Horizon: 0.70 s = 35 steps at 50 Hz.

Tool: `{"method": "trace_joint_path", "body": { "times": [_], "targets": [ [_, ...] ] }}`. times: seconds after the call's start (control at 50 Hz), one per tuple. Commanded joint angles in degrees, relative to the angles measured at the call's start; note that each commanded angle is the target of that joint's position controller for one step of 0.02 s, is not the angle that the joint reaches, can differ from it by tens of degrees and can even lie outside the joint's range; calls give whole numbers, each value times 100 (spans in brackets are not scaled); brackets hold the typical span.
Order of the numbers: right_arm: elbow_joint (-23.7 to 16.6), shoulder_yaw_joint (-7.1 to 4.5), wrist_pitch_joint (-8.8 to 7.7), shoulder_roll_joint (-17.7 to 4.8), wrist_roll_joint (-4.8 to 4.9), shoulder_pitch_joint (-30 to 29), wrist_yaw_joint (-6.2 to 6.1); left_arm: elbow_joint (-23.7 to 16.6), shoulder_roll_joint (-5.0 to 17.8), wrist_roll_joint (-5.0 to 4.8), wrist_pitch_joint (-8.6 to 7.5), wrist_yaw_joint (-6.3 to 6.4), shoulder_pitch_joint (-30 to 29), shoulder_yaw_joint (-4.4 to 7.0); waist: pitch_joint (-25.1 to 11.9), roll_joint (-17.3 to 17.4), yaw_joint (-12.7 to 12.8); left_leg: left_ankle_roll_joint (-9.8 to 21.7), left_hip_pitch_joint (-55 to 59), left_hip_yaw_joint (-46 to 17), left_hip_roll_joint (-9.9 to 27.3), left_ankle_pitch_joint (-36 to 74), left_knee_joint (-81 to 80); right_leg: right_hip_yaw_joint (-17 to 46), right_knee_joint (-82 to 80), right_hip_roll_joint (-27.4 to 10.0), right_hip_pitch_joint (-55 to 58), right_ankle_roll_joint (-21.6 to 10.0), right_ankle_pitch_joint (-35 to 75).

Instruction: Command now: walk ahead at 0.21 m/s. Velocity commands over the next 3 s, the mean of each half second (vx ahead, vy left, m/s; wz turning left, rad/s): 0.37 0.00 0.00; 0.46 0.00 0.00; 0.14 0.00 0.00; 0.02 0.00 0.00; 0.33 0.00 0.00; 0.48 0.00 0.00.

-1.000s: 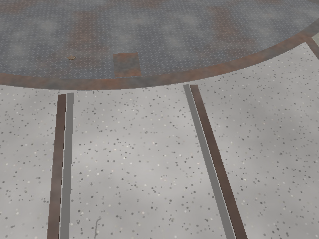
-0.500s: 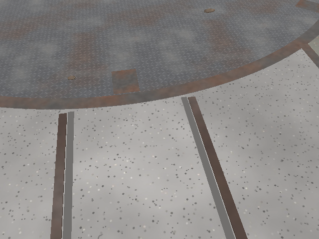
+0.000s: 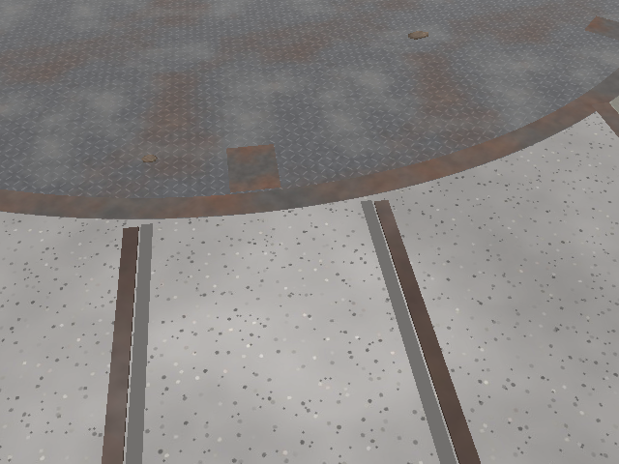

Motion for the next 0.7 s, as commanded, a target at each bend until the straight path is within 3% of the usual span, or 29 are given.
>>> {"method": "trace_joint_path", "body": {
  "times": [0.02, 0.06, 0.08, 0.1, 0.12, 0.14, 0.16, 0.18, 0.22, 0.26, 0.32, 0.38, 0.44, 0.5, 0.54, 0.56, 0.58, 0.6, 0.62, 0.64, 0.66, 0.68, 0.7],
  "targets": [
    [-471, -54, -302, -384, 90, -452, 98, -141, 1188, -58, -168, 33, 276, 291, 961, -1184, 180, 299, -1171, 170, -41, -424, 952, 2576, -2159, -1741, -653, -1188, -2775],
    [-403, -59, -458, -371, 142, -149, 206, -267, 1054, -113, -229, 11, -102, 271, 912, -1016, -96, 541, -797, 157, 77, -491, 217, 2168, -1914, -1636, -645, -1032, -2043],
    [-179, -91, -506, -368, 138, 367, 234, -370, 1021, -155, -215, -1, -449, 259, 760, -847, -395, 598, 237, 332, -47, 135, -650, 1617, -1639, -1300, -1088, -804, -1611],
    [84, -156, -510, -459, 76, 875, 243, -457, 878, -123, -221, -14, -608, 221, 568, -530, -554, 510, 1141, 259, -171, 695, -944, 1056, -1005, -866, -1499, -581, -958],
    [234, -247, -510, -777, 18, 1548, 227, -541, 493, -39, -263, -47, -680, 108, 198, 548, -724, 687, 1932, -1113, 720, 206, -1594, 182, 740, -277, -2065, -214, -366],
    [282, -378, -554, -1479, -1, 2085, 309, -822, 394, -74, -362, -6, -720, 104, 28, 1913, -763, 1497, 2424, -3614, 1899, -632, -2546, -192, 2243, 315, -3137, 10, -1149],
    [178, -243, -633, -1103, -69, 1677, 327, -767, 668, -207, -441, -10, -653, 170, 311, 1188, -517, 1718, 2133, -4036, 2159, -1056, -2660, 338, 3261, -6, -3551, -62, -1307],
    [8, -160, -687, -777, -27, 1267, 317, -698, 698, -270, -506, -66, -535, 180, 659, 781, -330, 1559, 2001, -3407, 1961, -942, -2622, 461, 3589, -282, -3857, -182, -702],
    [-159, -99, -696, -643, -4, 937, 347, -598, 739, -160, -577, -113, -563, 232, 698, 484, -201, 1169, 1984, -2274, 1519, 103, -2667, 237, 3356, -634, -3932, -260, 280],
    [-136, -4, -619, -375, -50, 1157, 323, -613, 674, -68, -574, -197, -709, 264, 504, 574, -232, 981, 1931, -1383, 1146, 1561, -2676, 0, 2942, -748, -3564, -168, 799],
    [-136, -6, -524, -535, -74, 1412, 207, -793, 363, -50, -509, -257, -1167, 186, 478, 455, -307, 1069, 1802, -799, 1004, 2721, -2739, -283, 2196, -690, -3493, 87, 1229],
    [-217, -21, -481, -697, -80, 1455, 123, -1072, 204, -77, -509, -290, -1901, 86, 661, 455, -440, 1033, 1257, -434, 855, 2611, -2980, -497, 924, -490, -2938, 181, 1913],
    [-156, -53, -478, -738, -20, 1707, 102, -1232, 278, -117, -517, -358, -2317, 63, 845, 517, -482, 1078, 1281, -337, 1011, 2571, -3098, -545, 301, -367, -2629, 93, 2230],
    [-163, -119, -438, -796, 31, 1661, 91, -1341, 457, -125, -562, -437, -2382, 106, 771, 522, -253, 975, 1858, -244, 1267, 3397, -2757, -426, -65, -325, -2463, -167, 2065],
    [-248, -189, -377, -949, -11, 1491, 87, -1215, 745, -112, -568, -428, -1778, 244, 191, 711, 174, 848, 2143, -132, 1312, 5427, -1908, -577, -3, -42, -1535, -379, 1745],
    [-293, -190, -317, -930, -49, 1398, 88, -952, 952, -126, -548, -387, -898, 375, -361, 741, 629, 730, 2002, 30, 1142, 6182, -902, -689, -10, 134, -460, -542, 1696],
    [-390, -147, -293, -853, -91, 1340, 93, -663, 1178, -120, -508, -321, 132, 489, -984, 657, 1074, 570, 1064, 98, 934, 5581, 427, -301, 115, -219, 1151, -773, 1643],
    [-520, 31, -369, -184, -117, 1939, 161, -478, 1673, 47, -469, -277, 970, 607, -1966, -622, 866, 236, -1176, 258, 60, 2881, 2726, 2200, -69, -1754, 3418, -1604, 450],
    [-430, 97, -540, -25, -9, 1975, 208, -412, 1370, 15, -455, -306, 961, 495, -2456, -1332, 800, 204, -2030, -456, -542, -859, 4037, 4304, -1298, -2412, 3618, -1972, -384],
    [-655, -63, -676, -571, 165, 1382, 240, -449, 1033, -44, -490, -324, 386, 378, -1381, -1050, 722, 342, -2629, -676, -164, -689, 4493, 3718, -1546, -2163, 2752, -1645, -636],
    [-804, -100, -746, -726, 252, 898, 228, -554, 819, -31, -523, -326, -124, 313, -664, -650, 547, 436, -2638, -491, 146, -187, 4359, 2780, -1681, -1965, 1756, -1441, -182],
    [-843, -122, -753, -663, 206, 703, 181, -582, 681, 24, -574, -361, -508, 268, -256, -228, 313, 435, -2395, -383, 405, 273, 3947, 2107, -1868, -1739, 846, -1313, 497],
    [-819, -175, -686, -630, 119, 756, 140, -591, 508, 83, -626, -384, -708, 218, -147, -270, 92, 431, -2005, -403, 608, 539, 3607, 1587, -2005, -1496, 298, -1191, 968]
  ]
}}
Next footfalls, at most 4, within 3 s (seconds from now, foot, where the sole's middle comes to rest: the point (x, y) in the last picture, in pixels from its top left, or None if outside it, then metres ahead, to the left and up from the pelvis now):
0.58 right None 0.43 -0.10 -0.77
1.08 left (265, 388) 0.72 0.13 -0.77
1.42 right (370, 403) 0.68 -0.11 -0.77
2.68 right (354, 262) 1.10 -0.10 -0.77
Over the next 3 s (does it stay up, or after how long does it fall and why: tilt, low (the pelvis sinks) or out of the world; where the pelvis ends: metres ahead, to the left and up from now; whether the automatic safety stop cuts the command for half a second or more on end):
stays up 1.07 -0.02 0.01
